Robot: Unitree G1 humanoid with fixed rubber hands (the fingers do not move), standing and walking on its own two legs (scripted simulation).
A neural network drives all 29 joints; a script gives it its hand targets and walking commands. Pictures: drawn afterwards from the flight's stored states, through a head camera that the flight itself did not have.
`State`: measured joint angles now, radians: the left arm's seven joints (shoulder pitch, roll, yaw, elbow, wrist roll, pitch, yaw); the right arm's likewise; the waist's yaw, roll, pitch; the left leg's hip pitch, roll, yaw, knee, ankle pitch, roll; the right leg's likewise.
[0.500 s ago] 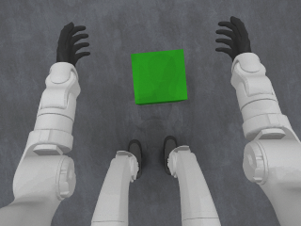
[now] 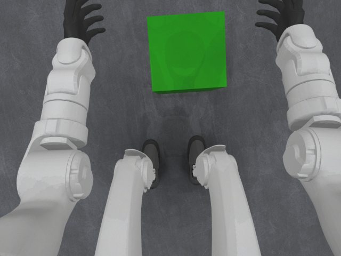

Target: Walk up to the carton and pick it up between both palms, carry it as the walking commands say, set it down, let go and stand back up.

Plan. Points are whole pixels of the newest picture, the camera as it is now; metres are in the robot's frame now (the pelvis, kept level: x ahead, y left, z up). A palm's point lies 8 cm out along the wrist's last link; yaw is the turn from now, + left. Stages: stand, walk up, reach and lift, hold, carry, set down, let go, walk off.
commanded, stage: reach and lift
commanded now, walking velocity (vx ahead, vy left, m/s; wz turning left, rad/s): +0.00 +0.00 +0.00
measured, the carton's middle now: (184, 61) +0.53 -0.06 -0.45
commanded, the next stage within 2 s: none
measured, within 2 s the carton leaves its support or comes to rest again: neither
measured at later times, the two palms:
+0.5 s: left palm (98, 49) +0.54 +0.16 -0.27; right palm (257, 40) +0.54 -0.24 -0.28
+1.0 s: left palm (121, 63) +0.52 +0.14 -0.39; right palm (237, 50) +0.54 -0.22 -0.39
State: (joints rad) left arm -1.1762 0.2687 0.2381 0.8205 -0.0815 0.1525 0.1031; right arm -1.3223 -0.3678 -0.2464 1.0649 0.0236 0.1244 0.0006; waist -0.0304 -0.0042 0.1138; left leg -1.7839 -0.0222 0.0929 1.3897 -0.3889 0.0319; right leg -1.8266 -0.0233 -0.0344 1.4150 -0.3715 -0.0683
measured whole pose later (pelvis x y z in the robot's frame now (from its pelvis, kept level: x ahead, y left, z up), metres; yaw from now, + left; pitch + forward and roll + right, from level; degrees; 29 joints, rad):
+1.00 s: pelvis -0.02 +0.00 -0.20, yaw +1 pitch +32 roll +4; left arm -1.51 0.32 0.14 1.13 -0.31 0.13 0.09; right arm -1.60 -0.46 -0.05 1.18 0.21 0.11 -0.07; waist -0.03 0.02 0.52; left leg -2.16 -0.01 0.12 2.16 -0.57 0.03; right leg -2.21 -0.05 -0.04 2.19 -0.54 -0.11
